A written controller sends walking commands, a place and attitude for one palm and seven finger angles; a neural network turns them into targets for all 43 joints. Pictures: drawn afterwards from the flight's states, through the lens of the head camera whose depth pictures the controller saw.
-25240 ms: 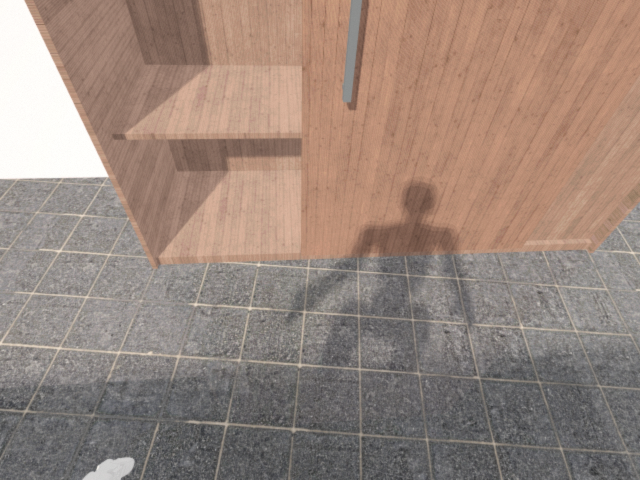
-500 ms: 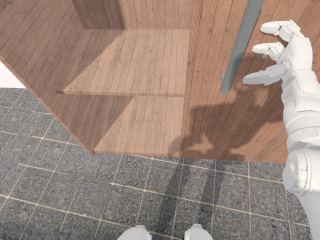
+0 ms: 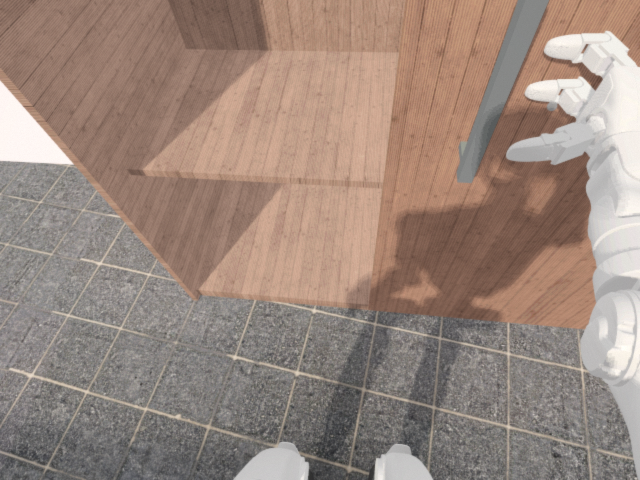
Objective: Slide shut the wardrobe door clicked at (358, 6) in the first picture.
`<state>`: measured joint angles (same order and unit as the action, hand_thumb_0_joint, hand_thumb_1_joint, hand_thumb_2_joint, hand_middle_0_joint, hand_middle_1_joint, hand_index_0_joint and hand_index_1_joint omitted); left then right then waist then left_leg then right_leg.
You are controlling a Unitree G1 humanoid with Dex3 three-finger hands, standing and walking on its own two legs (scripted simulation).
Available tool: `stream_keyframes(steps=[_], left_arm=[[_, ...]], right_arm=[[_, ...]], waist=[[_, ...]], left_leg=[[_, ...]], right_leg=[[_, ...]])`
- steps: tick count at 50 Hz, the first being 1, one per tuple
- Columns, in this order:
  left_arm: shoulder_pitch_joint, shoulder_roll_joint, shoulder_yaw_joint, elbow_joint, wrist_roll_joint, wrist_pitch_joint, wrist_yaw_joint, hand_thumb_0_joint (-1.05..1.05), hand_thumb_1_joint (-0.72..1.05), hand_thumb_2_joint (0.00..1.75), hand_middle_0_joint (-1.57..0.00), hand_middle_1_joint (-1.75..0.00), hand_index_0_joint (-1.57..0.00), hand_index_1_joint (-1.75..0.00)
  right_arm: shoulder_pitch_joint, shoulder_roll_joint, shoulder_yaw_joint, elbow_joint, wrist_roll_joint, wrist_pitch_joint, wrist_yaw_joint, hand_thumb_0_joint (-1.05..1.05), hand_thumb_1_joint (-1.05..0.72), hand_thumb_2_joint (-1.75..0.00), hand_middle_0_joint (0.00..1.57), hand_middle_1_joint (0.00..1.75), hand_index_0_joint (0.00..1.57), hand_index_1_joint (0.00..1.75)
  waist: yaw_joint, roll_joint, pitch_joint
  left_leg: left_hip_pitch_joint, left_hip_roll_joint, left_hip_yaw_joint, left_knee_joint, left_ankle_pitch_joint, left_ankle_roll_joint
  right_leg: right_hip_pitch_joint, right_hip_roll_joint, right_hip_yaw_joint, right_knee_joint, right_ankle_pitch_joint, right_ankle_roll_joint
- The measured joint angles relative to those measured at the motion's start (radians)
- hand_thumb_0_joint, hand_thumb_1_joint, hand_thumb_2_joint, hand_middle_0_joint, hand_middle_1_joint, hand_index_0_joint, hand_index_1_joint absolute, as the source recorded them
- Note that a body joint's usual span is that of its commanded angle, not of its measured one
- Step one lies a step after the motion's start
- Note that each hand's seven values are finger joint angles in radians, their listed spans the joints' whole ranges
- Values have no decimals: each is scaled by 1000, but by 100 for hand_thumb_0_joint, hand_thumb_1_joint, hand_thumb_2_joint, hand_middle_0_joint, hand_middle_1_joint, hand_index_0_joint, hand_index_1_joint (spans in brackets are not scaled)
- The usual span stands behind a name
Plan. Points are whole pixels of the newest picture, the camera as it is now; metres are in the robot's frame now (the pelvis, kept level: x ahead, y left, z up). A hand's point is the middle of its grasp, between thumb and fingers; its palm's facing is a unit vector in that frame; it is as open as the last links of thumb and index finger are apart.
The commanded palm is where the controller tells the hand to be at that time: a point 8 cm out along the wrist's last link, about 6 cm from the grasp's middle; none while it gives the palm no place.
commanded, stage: move the hooked fingers beside the handle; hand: right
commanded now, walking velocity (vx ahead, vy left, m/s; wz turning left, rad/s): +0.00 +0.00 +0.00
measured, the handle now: (491, 89) +0.56 -0.12 +0.15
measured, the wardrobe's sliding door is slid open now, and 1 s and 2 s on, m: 0.56 0.56 0.56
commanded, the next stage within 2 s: none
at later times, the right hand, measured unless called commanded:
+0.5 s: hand (556, 106) +0.52 -0.18 +0.16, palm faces -0.05 +1.00 +0.00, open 13.5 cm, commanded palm +0.52 -0.21 +0.14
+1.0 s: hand (556, 106) +0.52 -0.18 +0.16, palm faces -0.05 +1.00 +0.00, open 13.5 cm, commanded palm +0.52 -0.21 +0.14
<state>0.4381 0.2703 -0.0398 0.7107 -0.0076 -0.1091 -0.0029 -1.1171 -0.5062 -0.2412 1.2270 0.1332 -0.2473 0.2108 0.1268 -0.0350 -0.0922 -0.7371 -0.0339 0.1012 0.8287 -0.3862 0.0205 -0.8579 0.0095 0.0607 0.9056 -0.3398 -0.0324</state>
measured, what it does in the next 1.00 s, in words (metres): stands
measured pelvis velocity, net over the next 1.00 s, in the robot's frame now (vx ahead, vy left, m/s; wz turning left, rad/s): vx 0.00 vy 0.00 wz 0.02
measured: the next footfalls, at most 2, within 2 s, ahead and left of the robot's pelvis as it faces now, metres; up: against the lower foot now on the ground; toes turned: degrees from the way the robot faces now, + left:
none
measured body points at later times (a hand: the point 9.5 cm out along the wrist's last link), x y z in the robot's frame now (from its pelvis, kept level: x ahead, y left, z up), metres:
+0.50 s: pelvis +0.00 +0.00 +0.00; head +0.10 -0.02 +0.44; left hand +0.00 +0.26 -0.11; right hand +0.52 -0.23 +0.16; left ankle +0.01 +0.11 -0.69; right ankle +0.05 -0.09 -0.69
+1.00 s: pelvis +0.00 +0.00 +0.00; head +0.10 -0.01 +0.44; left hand -0.01 +0.27 -0.11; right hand +0.52 -0.23 +0.16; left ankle +0.01 +0.11 -0.69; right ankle +0.05 -0.09 -0.69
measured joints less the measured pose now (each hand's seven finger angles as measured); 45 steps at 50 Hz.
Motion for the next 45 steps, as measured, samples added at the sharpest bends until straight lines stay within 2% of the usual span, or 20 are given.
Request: stream_keyframes(steps=[14, 45], left_arm=[[2, 7, -2, -16, -7, 15, 12, 1, 91, 90, -20, -30, -20, -30], [-4, 10, -8, -31, -11, 45, 23, 1, 91, 90, -20, -30, -20, -30]], right_arm=[[19, -32, -47, 4, -3, 0, 54, -1, 50, -30, 39, 123, 37, 123], [34, -57, -86, 18, -18, -7, 79, -1, 50, -30, 42, 121, 38, 122]], waist=[[9, -3, 2], [19, -5, 2]], left_leg=[[3, -10, -14, -9, 8, -1], [10, -18, -22, -18, 13, 1]], right_leg=[[8, -11, -12, -5, -1, -1], [18, -19, -18, -13, -1, 1]])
